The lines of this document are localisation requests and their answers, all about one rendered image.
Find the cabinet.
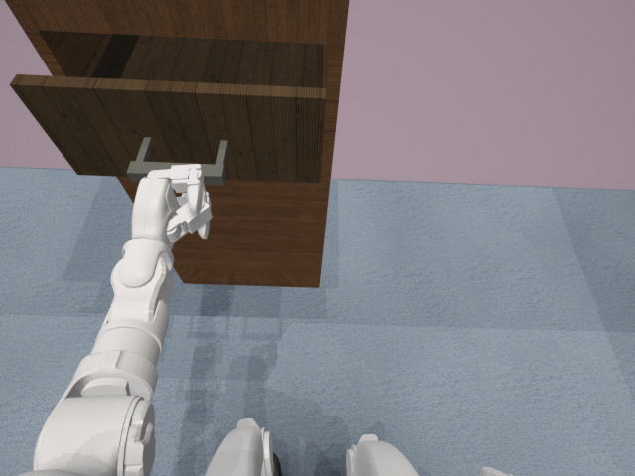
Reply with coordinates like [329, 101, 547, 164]
[5, 0, 349, 288]

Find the robot left shin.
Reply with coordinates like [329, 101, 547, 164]
[236, 418, 261, 430]

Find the robot left forearm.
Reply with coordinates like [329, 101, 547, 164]
[33, 238, 174, 471]

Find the robot left hand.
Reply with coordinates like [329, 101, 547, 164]
[132, 164, 213, 251]

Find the left robot upper arm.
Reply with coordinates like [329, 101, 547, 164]
[17, 396, 156, 476]

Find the handle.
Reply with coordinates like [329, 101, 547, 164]
[127, 137, 229, 186]

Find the left robot thigh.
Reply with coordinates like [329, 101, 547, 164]
[205, 426, 274, 476]

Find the drawer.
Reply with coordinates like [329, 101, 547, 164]
[10, 34, 326, 183]

